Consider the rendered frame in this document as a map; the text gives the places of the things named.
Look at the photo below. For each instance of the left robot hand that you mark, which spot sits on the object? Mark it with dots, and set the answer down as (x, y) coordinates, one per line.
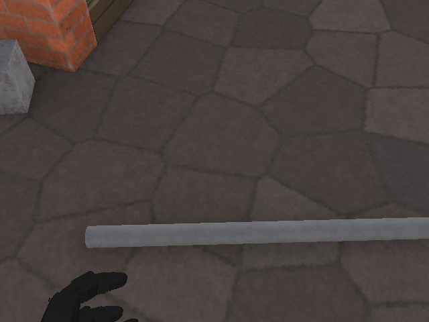
(64, 306)

